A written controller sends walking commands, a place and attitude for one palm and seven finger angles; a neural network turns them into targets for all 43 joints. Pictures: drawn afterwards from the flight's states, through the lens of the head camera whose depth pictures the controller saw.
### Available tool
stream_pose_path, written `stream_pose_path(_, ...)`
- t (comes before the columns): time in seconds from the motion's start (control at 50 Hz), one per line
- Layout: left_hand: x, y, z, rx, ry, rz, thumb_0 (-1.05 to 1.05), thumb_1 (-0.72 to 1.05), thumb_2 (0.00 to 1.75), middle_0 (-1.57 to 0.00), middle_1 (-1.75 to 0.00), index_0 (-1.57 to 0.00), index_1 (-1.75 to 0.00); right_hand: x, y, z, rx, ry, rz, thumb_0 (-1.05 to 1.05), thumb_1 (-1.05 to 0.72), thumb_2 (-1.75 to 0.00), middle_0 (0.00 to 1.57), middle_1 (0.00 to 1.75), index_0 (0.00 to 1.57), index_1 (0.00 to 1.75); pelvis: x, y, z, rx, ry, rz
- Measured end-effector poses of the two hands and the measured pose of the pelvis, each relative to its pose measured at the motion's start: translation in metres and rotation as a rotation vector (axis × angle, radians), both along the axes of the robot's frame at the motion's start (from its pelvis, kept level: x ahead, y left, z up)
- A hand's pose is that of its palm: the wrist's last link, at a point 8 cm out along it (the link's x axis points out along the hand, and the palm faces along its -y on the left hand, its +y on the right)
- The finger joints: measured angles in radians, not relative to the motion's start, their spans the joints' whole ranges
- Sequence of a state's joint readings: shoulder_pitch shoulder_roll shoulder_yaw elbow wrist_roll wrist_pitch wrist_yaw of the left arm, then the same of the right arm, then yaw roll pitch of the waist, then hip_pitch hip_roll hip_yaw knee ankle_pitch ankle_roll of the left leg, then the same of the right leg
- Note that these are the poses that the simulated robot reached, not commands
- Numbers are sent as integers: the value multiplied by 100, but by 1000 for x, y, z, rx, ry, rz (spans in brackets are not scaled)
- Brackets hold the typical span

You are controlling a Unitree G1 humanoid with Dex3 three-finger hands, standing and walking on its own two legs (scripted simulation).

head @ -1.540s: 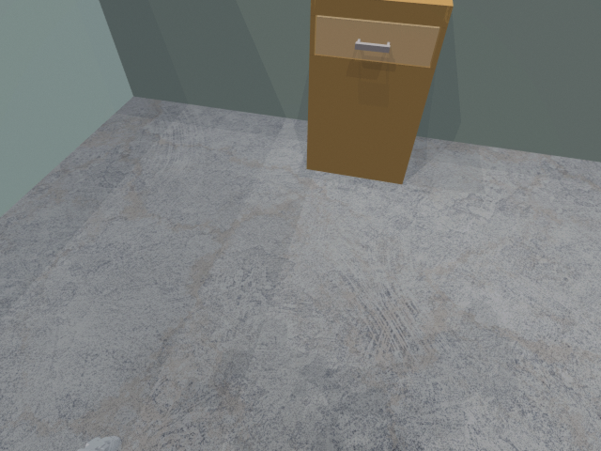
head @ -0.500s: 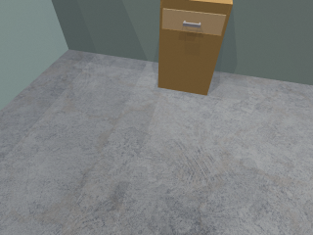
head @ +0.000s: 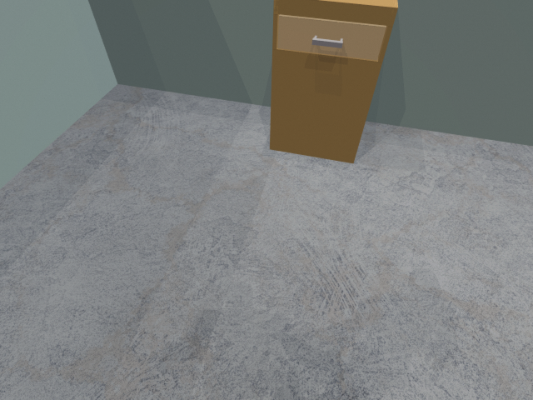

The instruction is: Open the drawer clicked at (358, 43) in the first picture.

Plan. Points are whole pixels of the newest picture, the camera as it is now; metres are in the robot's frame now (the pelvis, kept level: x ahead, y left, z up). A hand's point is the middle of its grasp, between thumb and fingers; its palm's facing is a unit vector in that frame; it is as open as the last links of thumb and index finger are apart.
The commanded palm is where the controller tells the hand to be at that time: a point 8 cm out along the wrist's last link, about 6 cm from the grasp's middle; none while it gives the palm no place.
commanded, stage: walk to a spot facing it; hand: left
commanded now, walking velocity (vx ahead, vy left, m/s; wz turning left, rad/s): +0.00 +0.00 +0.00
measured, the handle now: (327, 41) +1.51 -0.17 -0.10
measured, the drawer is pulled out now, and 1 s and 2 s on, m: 0.00 0.00 0.00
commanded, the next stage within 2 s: turn to face it in 1.70 s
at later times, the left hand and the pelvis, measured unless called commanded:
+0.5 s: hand out of the picture +0.08 +0.16 -0.19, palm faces -0.08 -0.98 -0.21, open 7.4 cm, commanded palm none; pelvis +0.07 -0.03 -0.03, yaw -7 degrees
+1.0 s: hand (188, 330) +0.28 +0.18 -0.20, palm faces -0.20 -0.97 -0.16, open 7.4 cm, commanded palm none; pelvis +0.28 +0.00 -0.02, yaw -17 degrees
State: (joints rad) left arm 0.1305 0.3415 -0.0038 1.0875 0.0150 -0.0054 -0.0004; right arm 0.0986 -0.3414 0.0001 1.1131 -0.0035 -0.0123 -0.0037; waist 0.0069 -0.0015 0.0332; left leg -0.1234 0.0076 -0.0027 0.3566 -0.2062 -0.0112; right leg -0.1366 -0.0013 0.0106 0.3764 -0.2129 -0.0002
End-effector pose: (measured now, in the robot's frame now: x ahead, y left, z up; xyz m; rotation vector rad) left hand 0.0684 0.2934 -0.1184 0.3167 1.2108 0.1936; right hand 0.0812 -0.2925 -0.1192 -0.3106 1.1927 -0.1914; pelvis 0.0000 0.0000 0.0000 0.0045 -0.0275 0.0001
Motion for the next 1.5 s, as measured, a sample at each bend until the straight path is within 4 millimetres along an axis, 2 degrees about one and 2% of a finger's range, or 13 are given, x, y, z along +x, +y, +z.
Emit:
stream_pose_path(0.24, -5, -13, -10, -29, 36, 5, 0, 91, 90, -20, -30, -20, -30, -7, 9, -8, 23, 16, -24, 0, -90, -90, 20, 30, 21, 29, 9, -1, -4, -4, 4, -32)
stream_pose_path(0.38, -15, -44, -32, -106, 159, -11, 0, 91, 90, -20, -30, -20, -30, -39, 27, -31, 93, 74, -138, 0, -90, -90, 21, 30, 21, 29, 37, -7, -15, 11, 21, -106)
stream_pose_path(0.52, 15, -86, -39, -134, 139, -8, 0, 91, 90, -20, -30, -20, -30, -70, 27, -50, 149, 251, -228, 0, -90, -90, 21, 30, 21, 29, 74, -29, -24, -7, 13, -125)
stream_pose_path(0.62, 17, -105, -28, -153, 217, -3, 0, 91, 90, -20, -30, -20, -30, -18, 24, -36, 162, 198, -246, 1, -90, -90, 20, 30, 20, 29, 106, -34, -10, 0, 28, -161)
stream_pose_path(0.78, 46, -106, -28, -178, 360, -10, 0, 91, 90, -20, -30, -20, -30, 123, 32, -25, 177, -32, -234, 1, -91, -90, 20, 30, 20, 29, 172, -25, -9, -11, 41, -216)
stream_pose_path(0.86, 86, -89, -45, -179, 384, -4, 0, 90, 90, -20, -30, -20, -30, 196, 42, -27, 156, -120, -202, 0, -90, -90, 20, 30, 20, 29, 217, -13, -23, -21, 33, -234)
stream_pose_path(0.92, 133, -73, -59, -171, 380, -33, 0, 91, 90, -20, -30, -20, -30, 226, 47, -30, 127, -174, -220, 0, -90, -90, 20, 30, 20, 29, 247, -5, -33, -20, 19, -267)
stream_pose_path(1.0, 224, -63, -53, -152, 268, -115, 1, 91, 90, -20, -30, -20, -30, 223, 58, -25, 132, -127, -296, 0, -90, -90, 20, 30, 21, 29, 278, -1, -21, -7, 11, -304)
stream_pose_path(1.1, 340, -75, -34, -149, 98, -212, 0, 91, 90, -19, -30, -19, -30, 204, 51, -16, 94, -45, -418, -2, -95, -90, 21, 30, 21, 29, 317, -3, -7, 5, 26, -345)
stream_pose_path(1.24, 464, -124, -19, -166, -5, -350, 0, 91, 90, -19, -30, -19, -30, 175, 58, -19, 137, 128, -545, -1, -93, -90, 20, 30, 20, 29, 371, -23, -3, 12, 28, -399)
stream_pose_path(1.36, 552, -195, -21, -171, -24, -490, 0, 91, 90, -19, -30, -19, -30, 165, 68, -29, 217, 263, -669, 0, -91, -90, 20, 30, 20, 29, 420, -60, -11, 12, 32, -457)
stream_pose_path(1.44, 598, -242, -32, -184, -87, -534, 0, 91, 90, -19, -30, -19, -30, 175, 61, -42, 280, 348, -714, 0, -91, -90, 20, 30, 20, 29, 450, -95, -27, 3, 29, -475)
stream_pose_path(1.5, 606, -256, -31, -191, -78, -511, 0, 91, 90, -19, -30, -20, -30, 209, 37, -42, 279, 326, -711, 1, -91, -90, 20, 30, 20, 29, 471, -111, -22, -6, 21, -487)
